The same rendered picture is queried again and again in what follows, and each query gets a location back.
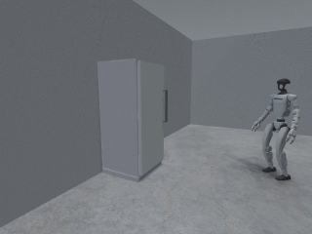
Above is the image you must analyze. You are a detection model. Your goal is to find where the handle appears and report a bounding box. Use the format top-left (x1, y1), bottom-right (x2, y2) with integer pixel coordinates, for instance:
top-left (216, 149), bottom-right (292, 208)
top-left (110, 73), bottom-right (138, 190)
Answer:
top-left (163, 90), bottom-right (168, 123)

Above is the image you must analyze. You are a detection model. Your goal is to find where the robot right thigh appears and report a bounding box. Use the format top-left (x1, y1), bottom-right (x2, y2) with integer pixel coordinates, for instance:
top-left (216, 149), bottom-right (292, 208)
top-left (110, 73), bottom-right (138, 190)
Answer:
top-left (262, 123), bottom-right (276, 152)

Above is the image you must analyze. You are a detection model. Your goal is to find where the robot right upper arm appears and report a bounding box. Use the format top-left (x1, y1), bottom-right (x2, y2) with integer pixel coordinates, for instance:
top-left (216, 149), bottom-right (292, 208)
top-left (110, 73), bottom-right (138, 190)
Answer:
top-left (266, 94), bottom-right (275, 112)

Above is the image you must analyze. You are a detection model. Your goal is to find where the fridge door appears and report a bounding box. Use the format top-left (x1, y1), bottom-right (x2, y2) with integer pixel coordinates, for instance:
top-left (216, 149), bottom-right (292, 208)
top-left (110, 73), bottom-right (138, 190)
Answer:
top-left (136, 60), bottom-right (165, 176)

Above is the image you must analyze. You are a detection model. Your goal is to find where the robot thigh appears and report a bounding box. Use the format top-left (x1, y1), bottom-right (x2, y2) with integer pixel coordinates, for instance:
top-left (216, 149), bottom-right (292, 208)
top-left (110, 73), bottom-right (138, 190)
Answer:
top-left (276, 125), bottom-right (290, 158)
top-left (262, 123), bottom-right (276, 152)

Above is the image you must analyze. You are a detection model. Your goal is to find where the robot left thigh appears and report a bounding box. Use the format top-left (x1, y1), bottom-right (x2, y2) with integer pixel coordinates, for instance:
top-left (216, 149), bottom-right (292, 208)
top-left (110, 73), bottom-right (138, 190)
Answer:
top-left (276, 125), bottom-right (290, 158)

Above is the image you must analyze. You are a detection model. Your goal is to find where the robot left upper arm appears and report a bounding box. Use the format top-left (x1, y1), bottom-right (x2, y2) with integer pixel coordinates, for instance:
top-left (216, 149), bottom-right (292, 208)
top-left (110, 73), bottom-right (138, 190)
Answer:
top-left (288, 94), bottom-right (300, 115)

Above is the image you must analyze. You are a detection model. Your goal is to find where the robot left forearm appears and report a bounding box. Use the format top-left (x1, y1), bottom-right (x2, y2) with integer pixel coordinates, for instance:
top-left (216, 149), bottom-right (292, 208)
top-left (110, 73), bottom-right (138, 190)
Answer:
top-left (291, 109), bottom-right (301, 130)

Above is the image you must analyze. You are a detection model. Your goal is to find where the right robot hand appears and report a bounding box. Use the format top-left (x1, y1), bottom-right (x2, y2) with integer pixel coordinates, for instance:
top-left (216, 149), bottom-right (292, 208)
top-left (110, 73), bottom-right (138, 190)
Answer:
top-left (252, 120), bottom-right (260, 132)

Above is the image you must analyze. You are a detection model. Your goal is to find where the left robot hand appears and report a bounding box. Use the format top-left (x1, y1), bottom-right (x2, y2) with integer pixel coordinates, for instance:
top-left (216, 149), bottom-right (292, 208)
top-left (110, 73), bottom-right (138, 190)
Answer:
top-left (286, 129), bottom-right (297, 144)

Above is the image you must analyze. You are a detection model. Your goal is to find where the robot right forearm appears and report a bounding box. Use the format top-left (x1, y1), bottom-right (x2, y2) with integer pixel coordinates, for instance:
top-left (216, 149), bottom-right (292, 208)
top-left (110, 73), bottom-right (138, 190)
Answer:
top-left (258, 109), bottom-right (270, 123)

